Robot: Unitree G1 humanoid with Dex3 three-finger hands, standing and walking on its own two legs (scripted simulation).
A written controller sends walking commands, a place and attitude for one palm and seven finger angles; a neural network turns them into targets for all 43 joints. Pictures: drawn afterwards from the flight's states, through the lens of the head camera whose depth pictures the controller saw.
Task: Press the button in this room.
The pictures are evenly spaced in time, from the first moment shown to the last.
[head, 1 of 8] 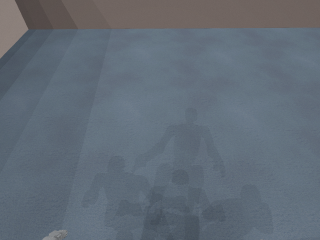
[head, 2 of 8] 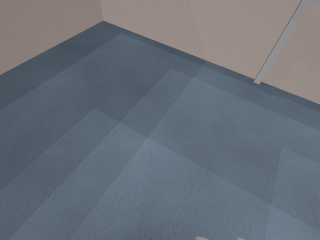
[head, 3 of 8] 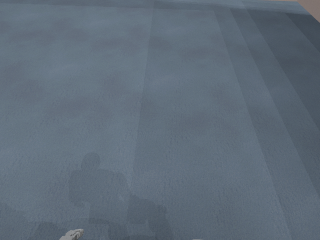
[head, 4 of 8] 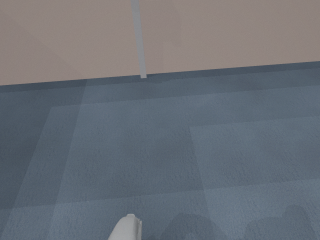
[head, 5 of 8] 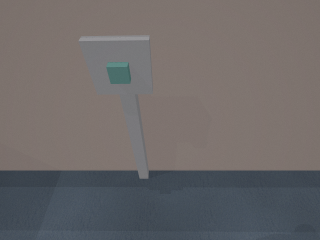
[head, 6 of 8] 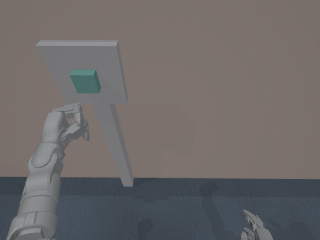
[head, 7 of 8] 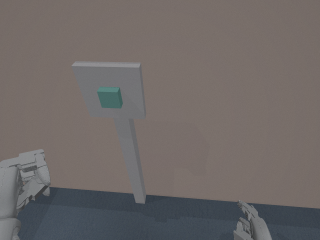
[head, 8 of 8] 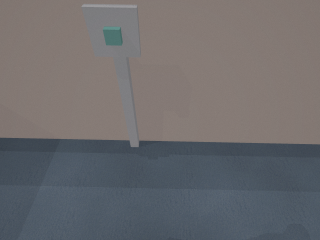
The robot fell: no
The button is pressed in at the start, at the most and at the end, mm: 0 13 0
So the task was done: yes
